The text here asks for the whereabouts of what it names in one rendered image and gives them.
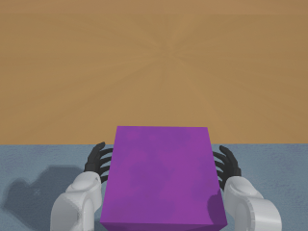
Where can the right robot forearm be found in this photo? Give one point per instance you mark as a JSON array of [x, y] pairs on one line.
[[250, 211]]

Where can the robot right hand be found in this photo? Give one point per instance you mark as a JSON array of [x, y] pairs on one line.
[[229, 166]]

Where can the left robot forearm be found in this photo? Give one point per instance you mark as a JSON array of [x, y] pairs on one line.
[[74, 209]]

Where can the carton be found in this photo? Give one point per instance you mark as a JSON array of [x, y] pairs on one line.
[[162, 178]]

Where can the robot left hand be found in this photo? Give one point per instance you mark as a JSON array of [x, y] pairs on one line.
[[95, 162]]

